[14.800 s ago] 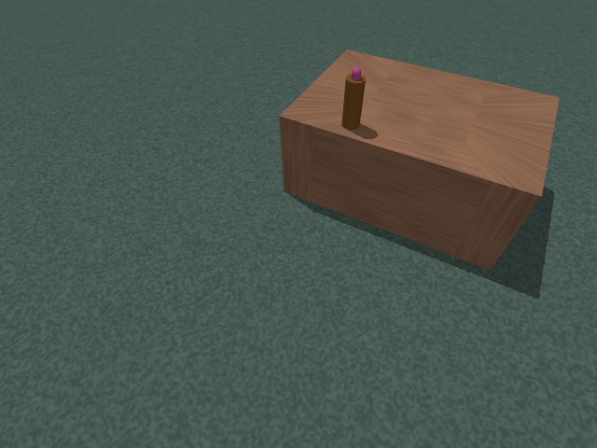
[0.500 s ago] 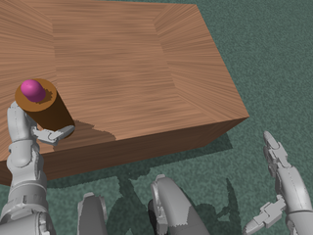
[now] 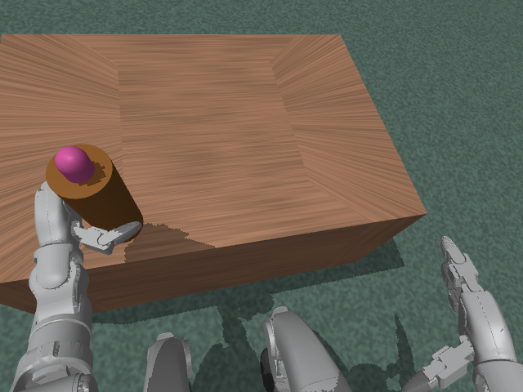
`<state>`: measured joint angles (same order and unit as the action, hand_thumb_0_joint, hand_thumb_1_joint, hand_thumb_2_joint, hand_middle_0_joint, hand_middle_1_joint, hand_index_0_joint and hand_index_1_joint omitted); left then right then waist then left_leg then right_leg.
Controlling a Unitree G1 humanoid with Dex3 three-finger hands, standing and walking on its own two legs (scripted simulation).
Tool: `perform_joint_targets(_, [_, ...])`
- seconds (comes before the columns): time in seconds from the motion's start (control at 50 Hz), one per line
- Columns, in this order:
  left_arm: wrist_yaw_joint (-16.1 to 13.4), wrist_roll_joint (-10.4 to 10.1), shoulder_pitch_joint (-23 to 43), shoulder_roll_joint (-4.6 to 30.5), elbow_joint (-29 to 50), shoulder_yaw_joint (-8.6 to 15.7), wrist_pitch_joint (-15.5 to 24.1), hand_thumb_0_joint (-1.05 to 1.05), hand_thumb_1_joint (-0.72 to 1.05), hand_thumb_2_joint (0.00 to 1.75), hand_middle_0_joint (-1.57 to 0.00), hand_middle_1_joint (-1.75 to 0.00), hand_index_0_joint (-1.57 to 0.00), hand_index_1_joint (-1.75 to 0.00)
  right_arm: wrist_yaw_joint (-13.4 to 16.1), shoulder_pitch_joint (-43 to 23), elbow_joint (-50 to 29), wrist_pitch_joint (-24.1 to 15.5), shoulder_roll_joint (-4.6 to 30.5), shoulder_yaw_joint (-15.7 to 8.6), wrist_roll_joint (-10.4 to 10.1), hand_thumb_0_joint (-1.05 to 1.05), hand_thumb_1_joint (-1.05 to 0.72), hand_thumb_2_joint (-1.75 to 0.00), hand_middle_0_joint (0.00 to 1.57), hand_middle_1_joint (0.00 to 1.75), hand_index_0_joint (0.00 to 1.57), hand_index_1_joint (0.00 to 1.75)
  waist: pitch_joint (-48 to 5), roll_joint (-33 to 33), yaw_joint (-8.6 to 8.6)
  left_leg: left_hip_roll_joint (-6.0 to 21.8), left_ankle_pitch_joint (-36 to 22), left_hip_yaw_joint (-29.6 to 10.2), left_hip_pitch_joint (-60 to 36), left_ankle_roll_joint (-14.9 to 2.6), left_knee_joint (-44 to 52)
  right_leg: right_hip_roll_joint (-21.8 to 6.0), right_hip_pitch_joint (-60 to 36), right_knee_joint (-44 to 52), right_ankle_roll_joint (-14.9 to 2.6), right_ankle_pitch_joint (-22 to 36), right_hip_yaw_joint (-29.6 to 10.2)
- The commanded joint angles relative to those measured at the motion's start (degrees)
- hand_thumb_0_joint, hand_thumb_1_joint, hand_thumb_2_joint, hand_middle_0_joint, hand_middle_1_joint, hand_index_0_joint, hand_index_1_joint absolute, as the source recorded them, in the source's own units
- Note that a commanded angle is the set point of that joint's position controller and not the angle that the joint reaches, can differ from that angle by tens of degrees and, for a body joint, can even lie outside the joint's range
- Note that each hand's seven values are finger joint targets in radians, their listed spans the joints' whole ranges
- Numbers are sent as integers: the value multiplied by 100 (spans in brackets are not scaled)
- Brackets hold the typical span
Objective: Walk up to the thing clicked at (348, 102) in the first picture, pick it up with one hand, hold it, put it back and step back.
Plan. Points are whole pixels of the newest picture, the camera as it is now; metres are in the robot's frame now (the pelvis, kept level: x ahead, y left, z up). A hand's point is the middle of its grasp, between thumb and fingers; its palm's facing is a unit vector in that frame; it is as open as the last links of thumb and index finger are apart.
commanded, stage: lift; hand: left
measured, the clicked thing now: (100, 196) +0.41 +0.16 +0.03
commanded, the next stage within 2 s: hold in 1.18 s
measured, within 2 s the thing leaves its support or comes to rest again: neither
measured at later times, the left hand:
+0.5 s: hand (89, 201) +0.38 +0.16 +0.07, palm faces +0.05 -1.00 +0.00, open 10.2 cm
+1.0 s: hand (78, 189) +0.38 +0.16 +0.11, palm faces +0.06 -1.00 -0.01, open 10.2 cm
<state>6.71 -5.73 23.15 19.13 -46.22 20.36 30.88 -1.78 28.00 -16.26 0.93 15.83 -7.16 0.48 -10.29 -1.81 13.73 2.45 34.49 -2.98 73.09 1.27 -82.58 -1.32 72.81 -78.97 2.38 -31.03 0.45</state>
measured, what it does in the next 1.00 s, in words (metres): rises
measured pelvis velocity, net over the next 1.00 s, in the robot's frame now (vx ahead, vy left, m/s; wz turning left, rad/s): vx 0.03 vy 0.00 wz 0.01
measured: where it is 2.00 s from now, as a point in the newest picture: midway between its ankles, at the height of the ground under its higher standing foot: outside the picture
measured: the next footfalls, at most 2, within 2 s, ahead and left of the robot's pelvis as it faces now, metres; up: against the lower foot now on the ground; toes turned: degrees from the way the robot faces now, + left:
none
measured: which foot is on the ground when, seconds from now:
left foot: down 0.00-1.00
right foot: down 0.00-1.00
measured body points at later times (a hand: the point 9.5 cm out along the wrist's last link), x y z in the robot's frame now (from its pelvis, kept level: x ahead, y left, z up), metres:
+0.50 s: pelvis +0.01 +0.00 +0.05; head +0.10 +0.03 +0.50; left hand +0.38 +0.22 +0.08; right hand +0.17 -0.27 +0.07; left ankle +0.03 +0.13 -0.59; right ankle +0.05 -0.15 -0.59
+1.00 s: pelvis +0.03 +0.00 +0.08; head +0.10 +0.01 +0.52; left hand +0.37 +0.22 +0.12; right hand +0.19 -0.26 +0.06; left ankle +0.03 +0.13 -0.59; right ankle +0.05 -0.15 -0.59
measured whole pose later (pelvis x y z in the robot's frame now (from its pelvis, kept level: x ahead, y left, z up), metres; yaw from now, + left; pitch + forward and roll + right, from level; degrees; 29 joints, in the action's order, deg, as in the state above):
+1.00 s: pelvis +0.03 +0.00 +0.08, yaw +0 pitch +14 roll +0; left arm 4.8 -9.0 8.9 11.7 -25.7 9.6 20.1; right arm 1.2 26.2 -0.3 4.9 13.0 -4.8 -0.9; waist -7.1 -1.0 3.9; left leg 1.8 29.3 -0.2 45.7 1.0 -61.1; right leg -2.2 46.9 -59.7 2.5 -26.8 -1.1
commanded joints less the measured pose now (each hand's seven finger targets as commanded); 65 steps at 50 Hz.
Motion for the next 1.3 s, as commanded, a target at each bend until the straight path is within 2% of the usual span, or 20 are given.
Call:
perform_joint_targets(0.0, [-89,-162,1978,1034,2112,27,479,0,11,134,-132,-152,-137,-150,108,304,-967,-266,859,-618,12,0,56,-5,5,5,5,5,-2774,1385,-244,-201,-1766,82,-2471,-42,1460,223,-1703,1018,-343,1548,107])
perform_joint_targets(0.06, [-102,-186,1614,942,2190,33,366,0,11,135,-130,-151,-135,-149,125,338,-849,-217,839,-608,5,0,56,-4,5,5,5,5,-2620,1357,-387,-193,-1794,81,-2646,0,1638,219,-1810,1141,-344,1534,126])
perform_joint_targets(0.12, [-107,-238,1268,458,2200,-317,139,0,6,134,-131,-151,-136,-150,157,321,-770,-166,751,-535,-19,0,56,-5,5,5,5,5,-2368,1069,-376,-190,-1563,97,-2659,-34,1836,211,-2104,1412,-305,1475,109])
perform_joint_targets(0.16, [-138,-250,1470,716,2698,-199,96,0,6,134,-132,-151,-136,-150,191,280,-765,-169,791,-546,-32,0,56,-5,5,5,5,5,-2398,1011,-453,-193,-1448,144,-2713,-48,1932,197,-2325,1558,-282,1470,65])
perform_joint_targets(0.2, [-134,-291,1383,379,2731,-430,13,0,3,134,-133,-152,-137,-151,223,279,-610,-159,700,-488,-40,0,56,-5,5,5,5,5,-2221,958,-464,-175,-1622,119,-2851,-25,2051,200,-2296,1587,-299,1570,105])
perform_joint_targets(0.22, [-167,-301,1302,500,2627,-318,-31,0,5,134,-132,-152,-137,-151,244,203,-614,-146,774,-541,-60,0,56,-5,5,5,5,5,-2071,776,-498,-174,-1473,123,-2807,-45,2092,201,-2320,1656,-276,1459,96])
perform_joint_targets(0.26, [-201,-291,892,191,2201,-475,-149,0,6,133,-132,-151,-136,-150,264,77,-687,-128,741,-474,-67,0,55,-5,5,5,5,5,-1756,315,-532,-181,-1306,157,-2653,-110,2215,208,-2519,1868,-237,1393,75])
perform_joint_targets(0.3, [-232,-320,1268,524,2768,-287,-79,0,8,136,-132,-151,-136,-151,278,229,-289,-103,694,-465,-63,0,56,-5,5,5,5,5,-1745,495,-640,-209,-1137,218,-2685,-114,2317,174,-2607,1961,-233,1276,31])
perform_joint_targets(0.32, [-189,-286,1003,303,2435,-486,-140,0,10,135,-133,-151,-137,-151,283,203,-375,-105,673,-450,-65,0,56,-5,5,5,5,5,-1731,413,-577,-218,-1169,241,-2745,-128,2344,169,-2666,2023,-212,1336,18])
perform_joint_targets(0.52, [-273,-366,941,257,3495,-595,-197,0,11,135,-131,-151,-136,-149,304,175,23,-63,515,-285,-49,0,55,-5,5,5,5,5,-1800,645,-867,-244,-1661,317,-3276,-68,2656,128,-3152,2216,-238,1732,9])
perform_joint_targets(0.64, [-315,-341,757,151,3560,-716,-303,0,11,133,-131,-150,-136,-148,343,83,225,-15,577,-396,-54,0,55,-5,5,5,5,5,-1759,567,-869,-205,-1865,288,-3555,-27,2843,134,-3269,2314,-253,1829,46])
perform_joint_targets(0.66, [-264,-345,402,-50,3074,-858,-406,0,10,132,-130,-149,-135,-148,340,100,385,11,563,-336,-61,0,54,-5,5,5,5,5,-1630,507,-851,-192,-1935,267,-3563,-36,2856,133,-3211,2322,-255,1867,62])
perform_joint_targets(0.72, [-242,-385,653,208,3642,-718,-437,0,10,132,-132,-149,-137,-148,347,80,228,19,552,-285,-86,0,54,-5,5,5,5,5,-1926,391,-913,-208,-2207,316,-3685,-81,2836,123,-3603,2428,-215,2226,15])
perform_joint_targets(0.76, [-221,-428,523,24,3570,-851,-482,0,10,132,-131,-150,-136,-148,339,93,501,52,451,-205,-90,0,55,-5,5,5,5,5,-1570,422,-955,-221,-2072,327,-3571,-71,2934,110,-3569,2496,-221,2097,25])
perform_joint_targets(0.82, [-252,-474,449,87,3556,-729,-498,0,12,133,-132,-150,-136,-148,360,-78,424,42,543,-265,-125,0,55,-5,5,5,5,5,-1530,325,-991,-203,-2079,303,-3682,-51,3056,120,-3577,2521,-236,2027,45])
perform_joint_targets(0.98, [-175,-491,385,31,3804,-865,-553,0,9,131,-130,-148,-135,-147,373,-99,456,68,555,-267,-136,0,54,-5,5,5,5,5,-1649,388,-972,-198,-2544,318,-4039,-37,3108,110,-3783,2581,-239,2375,41])
perform_joint_targets(1.14, [-159,-562,217,-31,3959,-868,-621,0,5,131,-132,-149,-137,-148,356,-153,664,74,371,-58,-153,0,54,-5,5,5,5,5,-1432,330,-1077,-226,-2317,349,-3928,-56,3222,86,-3960,2747,-217,2266,32])
perform_joint_targets(1.24, [-168,-522,206,56,4162,-843,-621,0,6,130,-132,-148,-136,-147,384,-175,715,60,489,-167,-159,0,54,-5,5,5,5,5,-1390,448,-1062,-217,-2316,348,-4112,-31,3320,98,-3939,2783,-237,2218,33])
perform_joint_targets(1.26, [-142,-555,-142,-111,3768,-915,-695,0,6,129,-132,-148,-136,-147,403,-239,644,76,566,-243,-165,0,54,-5,5,5,5,5,-1333,214,-1017,-214,-2283,341,-4056,-56,3310,99,-3982,2832,-217,2216,44])
perform_joint_targets(1.28, [-143,-586,154,12,4291,-834,-656,0,6,130,-131,-148,-135,-148,390,-262,562,68,443,-92,-165,0,54,-5,5,5,5,5,-1430,284,-1107,-229,-2213,344,-4043,-61,3331,93,-4079,2861,-219,2168,34])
